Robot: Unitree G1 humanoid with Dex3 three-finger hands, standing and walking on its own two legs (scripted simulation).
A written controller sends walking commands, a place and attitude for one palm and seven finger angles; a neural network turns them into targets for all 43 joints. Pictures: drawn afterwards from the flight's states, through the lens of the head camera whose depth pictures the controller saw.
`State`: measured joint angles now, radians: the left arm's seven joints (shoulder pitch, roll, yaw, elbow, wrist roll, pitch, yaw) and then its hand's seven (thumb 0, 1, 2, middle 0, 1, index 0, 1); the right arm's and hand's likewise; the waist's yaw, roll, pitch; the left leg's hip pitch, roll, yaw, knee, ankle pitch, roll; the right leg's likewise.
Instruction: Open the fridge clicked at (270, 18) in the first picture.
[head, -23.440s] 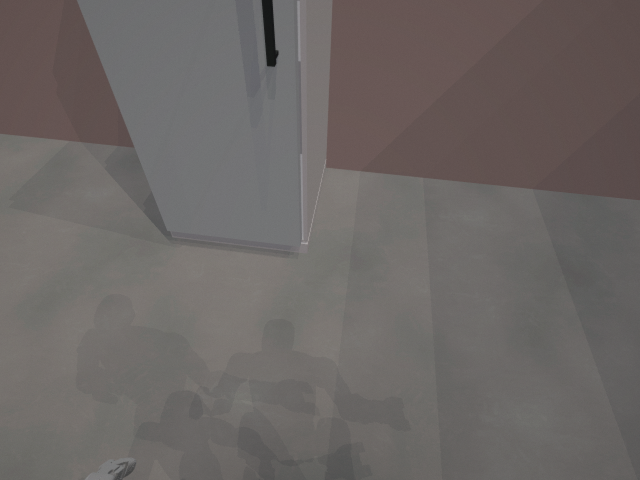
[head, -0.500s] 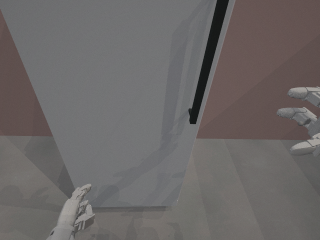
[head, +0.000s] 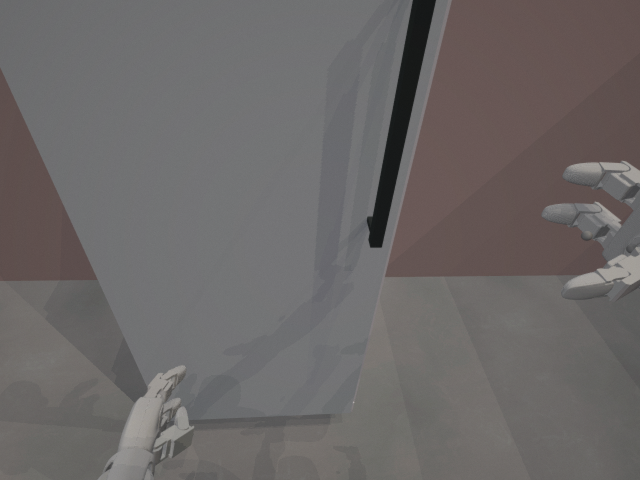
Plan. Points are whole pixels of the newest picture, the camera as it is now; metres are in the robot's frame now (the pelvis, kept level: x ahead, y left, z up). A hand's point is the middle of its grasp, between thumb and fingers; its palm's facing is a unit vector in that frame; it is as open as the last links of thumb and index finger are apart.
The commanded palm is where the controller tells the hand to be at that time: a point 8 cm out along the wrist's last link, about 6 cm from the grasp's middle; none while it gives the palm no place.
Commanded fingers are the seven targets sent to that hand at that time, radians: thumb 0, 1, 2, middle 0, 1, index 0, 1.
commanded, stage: move the hooked fingers beside the handle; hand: right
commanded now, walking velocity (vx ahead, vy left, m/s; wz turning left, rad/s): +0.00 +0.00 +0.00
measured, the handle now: (392, 130) +0.50 -0.10 +0.25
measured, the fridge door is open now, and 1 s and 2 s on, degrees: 0 0 0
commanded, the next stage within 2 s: none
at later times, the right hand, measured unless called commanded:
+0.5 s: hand (523, 204) +0.34 -0.22 +0.24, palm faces +0.02 +1.00 -0.04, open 14.0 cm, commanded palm +0.31 -0.27 +0.24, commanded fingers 0.00 0.50 -0.30 0.30 1.20 0.30 1.20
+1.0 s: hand (476, 182) +0.38 -0.18 +0.24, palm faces +0.00 +1.00 -0.02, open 14.0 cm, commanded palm +0.36 -0.24 +0.24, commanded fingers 0.00 0.50 -0.30 0.30 1.20 0.30 1.20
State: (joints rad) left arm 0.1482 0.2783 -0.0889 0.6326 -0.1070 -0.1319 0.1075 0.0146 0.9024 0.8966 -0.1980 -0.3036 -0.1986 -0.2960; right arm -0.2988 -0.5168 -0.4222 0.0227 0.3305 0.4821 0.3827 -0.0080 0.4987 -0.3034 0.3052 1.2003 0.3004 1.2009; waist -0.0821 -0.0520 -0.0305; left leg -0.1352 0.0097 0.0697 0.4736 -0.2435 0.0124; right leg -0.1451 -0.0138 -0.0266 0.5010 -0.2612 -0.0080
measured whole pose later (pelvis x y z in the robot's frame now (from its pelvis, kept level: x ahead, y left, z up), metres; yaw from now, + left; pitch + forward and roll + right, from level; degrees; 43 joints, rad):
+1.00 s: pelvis +0.01 +0.01 +0.00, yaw +1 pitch -3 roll +0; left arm 0.18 0.27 -0.06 0.69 -0.10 -0.08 0.12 0.01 0.90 0.90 -0.20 -0.30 -0.20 -0.30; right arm -0.58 -0.41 -0.27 0.31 0.25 0.44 0.22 -0.01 0.50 -0.30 0.30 1.20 0.30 1.20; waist -0.02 -0.05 -0.05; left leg -0.17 -0.01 0.06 0.46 -0.24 0.03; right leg -0.17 -0.03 -0.03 0.47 -0.25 0.01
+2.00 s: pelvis +0.01 +0.00 +0.01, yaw +1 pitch -3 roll +1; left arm 0.19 0.26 -0.04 0.71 -0.09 -0.06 0.11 0.01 0.90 0.90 -0.20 -0.30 -0.20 -0.30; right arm -0.69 -0.34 -0.20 0.41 0.20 0.39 0.11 -0.01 0.50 -0.30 0.30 1.20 0.30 1.20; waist -0.01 -0.03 -0.04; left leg -0.15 -0.01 0.06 0.40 -0.21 0.02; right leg -0.15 -0.03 -0.04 0.44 -0.24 0.00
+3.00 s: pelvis +0.01 +0.01 +0.01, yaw +1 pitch -1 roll +1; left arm 0.22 0.25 -0.04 0.70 -0.09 -0.05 0.11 0.01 0.90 0.90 -0.20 -0.30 -0.20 -0.30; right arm -0.75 -0.34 -0.20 0.53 0.19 0.35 0.12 -0.01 0.50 -0.30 0.30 1.20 0.30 1.20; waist 0.00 -0.04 -0.05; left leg -0.16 -0.01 0.05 0.40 -0.21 0.02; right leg -0.17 -0.03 -0.04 0.43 -0.24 0.00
